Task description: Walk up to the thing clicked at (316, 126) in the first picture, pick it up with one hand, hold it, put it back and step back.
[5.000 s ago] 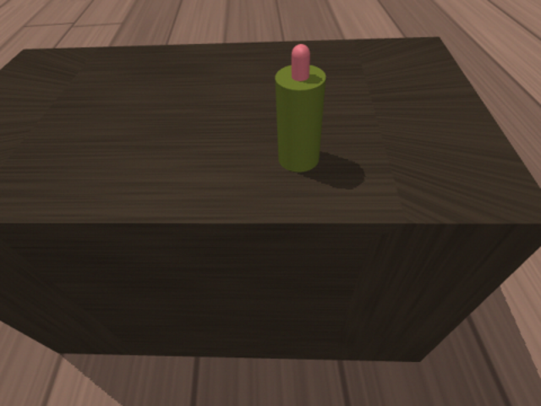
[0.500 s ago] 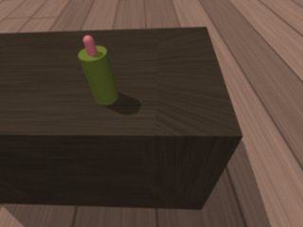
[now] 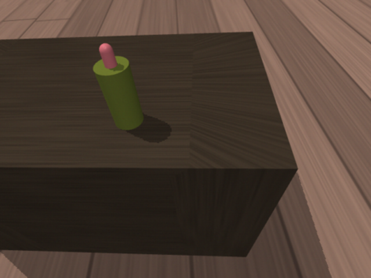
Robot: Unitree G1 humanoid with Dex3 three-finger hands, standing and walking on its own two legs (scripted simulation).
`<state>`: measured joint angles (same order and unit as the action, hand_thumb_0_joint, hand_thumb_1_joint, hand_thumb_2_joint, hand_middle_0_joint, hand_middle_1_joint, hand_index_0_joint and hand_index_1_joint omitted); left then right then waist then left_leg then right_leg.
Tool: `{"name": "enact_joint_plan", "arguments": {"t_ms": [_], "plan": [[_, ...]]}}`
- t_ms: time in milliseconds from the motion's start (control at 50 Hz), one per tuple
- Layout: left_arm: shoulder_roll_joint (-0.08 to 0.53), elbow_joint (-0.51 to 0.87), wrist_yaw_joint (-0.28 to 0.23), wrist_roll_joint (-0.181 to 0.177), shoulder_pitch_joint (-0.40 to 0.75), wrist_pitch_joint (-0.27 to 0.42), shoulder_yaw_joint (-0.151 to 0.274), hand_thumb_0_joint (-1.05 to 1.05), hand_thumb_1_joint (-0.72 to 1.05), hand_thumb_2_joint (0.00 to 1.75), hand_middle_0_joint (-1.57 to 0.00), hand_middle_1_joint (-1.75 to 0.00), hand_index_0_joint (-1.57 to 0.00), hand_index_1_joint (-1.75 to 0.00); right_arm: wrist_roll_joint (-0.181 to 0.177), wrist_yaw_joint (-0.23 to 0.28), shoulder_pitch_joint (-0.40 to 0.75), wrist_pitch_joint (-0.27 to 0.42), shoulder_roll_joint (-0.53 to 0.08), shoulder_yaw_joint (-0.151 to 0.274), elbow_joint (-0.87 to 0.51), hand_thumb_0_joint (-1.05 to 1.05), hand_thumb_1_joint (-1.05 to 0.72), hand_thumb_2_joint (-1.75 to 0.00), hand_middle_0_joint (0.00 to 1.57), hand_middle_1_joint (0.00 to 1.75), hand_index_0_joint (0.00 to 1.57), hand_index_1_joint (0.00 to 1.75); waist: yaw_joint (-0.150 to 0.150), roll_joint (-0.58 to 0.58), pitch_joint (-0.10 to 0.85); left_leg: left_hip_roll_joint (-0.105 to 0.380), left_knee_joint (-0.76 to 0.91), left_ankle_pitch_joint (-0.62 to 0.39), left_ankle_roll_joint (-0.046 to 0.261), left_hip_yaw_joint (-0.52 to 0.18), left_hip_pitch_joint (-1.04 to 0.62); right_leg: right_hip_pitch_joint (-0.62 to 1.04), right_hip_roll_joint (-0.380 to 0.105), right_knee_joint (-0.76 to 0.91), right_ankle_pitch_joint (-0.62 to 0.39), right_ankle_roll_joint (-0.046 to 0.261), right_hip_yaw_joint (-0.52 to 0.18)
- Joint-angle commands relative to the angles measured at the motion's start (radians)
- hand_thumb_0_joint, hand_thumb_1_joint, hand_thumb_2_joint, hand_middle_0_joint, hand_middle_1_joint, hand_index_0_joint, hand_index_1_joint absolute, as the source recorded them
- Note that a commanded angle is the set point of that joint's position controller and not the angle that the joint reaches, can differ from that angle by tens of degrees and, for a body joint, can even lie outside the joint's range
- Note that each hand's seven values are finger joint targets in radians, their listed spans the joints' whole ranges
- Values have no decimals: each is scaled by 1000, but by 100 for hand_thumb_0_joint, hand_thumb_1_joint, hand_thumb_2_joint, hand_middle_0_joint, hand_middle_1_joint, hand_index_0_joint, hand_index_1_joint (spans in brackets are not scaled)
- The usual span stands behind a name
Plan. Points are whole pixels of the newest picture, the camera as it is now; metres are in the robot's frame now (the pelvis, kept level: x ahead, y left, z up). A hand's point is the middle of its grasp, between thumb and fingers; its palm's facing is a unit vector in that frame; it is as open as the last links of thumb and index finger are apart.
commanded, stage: stand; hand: left
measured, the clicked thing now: (118, 87) +0.53 +0.21 +0.13
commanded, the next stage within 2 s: rise first in 0.82 s
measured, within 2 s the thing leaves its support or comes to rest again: neither
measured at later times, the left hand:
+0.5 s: hand out of the picture +0.06 +0.26 -0.16, palm faces -0.02 -0.94 -0.34, open 7.3 cm
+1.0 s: hand out of the picture +0.08 +0.25 -0.15, palm faces +0.04 -0.94 -0.34, open 7.8 cm
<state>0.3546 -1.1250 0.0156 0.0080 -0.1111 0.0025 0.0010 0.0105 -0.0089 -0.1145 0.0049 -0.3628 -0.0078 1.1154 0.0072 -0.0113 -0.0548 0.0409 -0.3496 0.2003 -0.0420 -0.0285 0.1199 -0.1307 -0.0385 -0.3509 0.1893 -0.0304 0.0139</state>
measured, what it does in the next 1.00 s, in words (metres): stands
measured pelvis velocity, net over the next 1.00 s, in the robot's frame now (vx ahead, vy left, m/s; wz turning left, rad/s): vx -0.01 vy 0.00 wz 0.00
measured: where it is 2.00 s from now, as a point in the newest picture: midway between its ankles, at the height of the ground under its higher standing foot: outside the picture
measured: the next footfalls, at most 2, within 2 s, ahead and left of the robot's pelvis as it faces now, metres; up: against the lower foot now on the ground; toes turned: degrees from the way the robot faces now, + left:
none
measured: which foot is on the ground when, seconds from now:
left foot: down 0.00-1.00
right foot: down 0.00-1.00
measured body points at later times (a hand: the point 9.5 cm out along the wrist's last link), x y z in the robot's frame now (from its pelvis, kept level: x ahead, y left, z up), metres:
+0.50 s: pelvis +0.00 +0.00 +0.00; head +0.01 +0.00 +0.45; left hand +0.07 +0.31 -0.13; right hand +0.07 -0.30 -0.13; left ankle -0.01 +0.15 -0.75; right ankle +0.00 -0.14 -0.75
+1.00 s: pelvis -0.01 +0.00 +0.00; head +0.01 +0.00 +0.45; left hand +0.08 +0.30 -0.13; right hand +0.09 -0.29 -0.13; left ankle -0.01 +0.15 -0.75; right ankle +0.00 -0.14 -0.75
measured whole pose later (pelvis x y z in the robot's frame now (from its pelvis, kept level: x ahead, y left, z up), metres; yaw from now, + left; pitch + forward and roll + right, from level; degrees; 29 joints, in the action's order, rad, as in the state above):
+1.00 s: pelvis -0.01 +0.00 +0.00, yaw +0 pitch -2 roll +0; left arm 0.35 -1.01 -0.01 -0.05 -0.14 0.02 0.01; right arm -0.05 0.02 -0.13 0.04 -0.35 0.00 1.01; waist 0.00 -0.01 -0.08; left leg 0.03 -0.40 0.21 -0.04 -0.03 0.16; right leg -0.17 -0.04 -0.39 0.20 -0.03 0.01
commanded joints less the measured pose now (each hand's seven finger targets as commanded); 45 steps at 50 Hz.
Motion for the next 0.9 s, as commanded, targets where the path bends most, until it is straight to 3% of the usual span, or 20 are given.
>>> {"name": "enact_joint_plan", "arguments": {"t_ms": [0, 180, 360, 480, 580, 680, 880], "plan": [[219, 59, -20, -1, 25, 24, 45, 0, 90, 90, -20, -30, -20, -30, -3, 16, 19, 24, -210, 42, -59, 0, -90, -90, 20, 30, 20, 30, -3, 7, 90, 89, 48, -205, 55, -54, -3, 51, -95, 37, -189, 44, -64], [219, 57, -19, 0, 29, 22, 44, 0, 90, 90, -20, -30, -20, -30, -3, 14, 24, 19, -209, 45, -57, 0, -90, -90, 20, 30, 20, 30, -7, 15, 64, 82, 60, -126, 52, -52, 6, 23, -91, 62, -115, 46, -69], [212, 58, -19, 1, 20, 26, 42, 0, 90, 90, -20, -30, -20, -30, -2, 13, 31, 19, -211, 46, -60, 0, -90, -90, 20, 30, 20, 30, -1, 3, 74, 83, 53, -134, 56, -54, 5, 31, -93, 63, -128, 43, -68], [219, 59, -20, 2, 26, 26, 45, 0, 90, 90, -20, -30, -20, -30, -3, 14, 20, 21, -205, 42, -60, 0, -90, -90, 20, 30, 20, 30, -3, 8, 90, 86, 49, -191, 56, -55, 5, 61, -97, 45, -187, 44, -63], [217, 57, -20, 3, 18, 23, 45, 0, 90, 90, -20, -30, -20, -30, -3, 15, 18, 19, -208, 45, -59, 0, -90, -90, 20, 30, 20, 30, -2, 14, 73, 83, 61, -143, 56, -59, 5, 34, -91, 57, -119, 44, -59], [219, 59, -20, 3, 22, 25, 47, 0, 90, 90, -20, -30, -20, -30, -3, 15, 15, 20, -206, 45, -64, 0, -90, -90, 20, 30, 20, 30, -7, 12, 83, 83, 46, -169, 60, -55, 7, 51, -97, 54, -161, 46, -64], [219, 58, -18, 5, 18, 23, 47, 0, 90, 90, -20, -30, -20, -30, -1, 13, 15, 19, -210, 48, -64, 0, -90, -90, 20, 30, 20, 30, -5, 12, 46, 81, 70, -78, 57, -64, 27, 14, -89, 69, -51, 43, -63]]}}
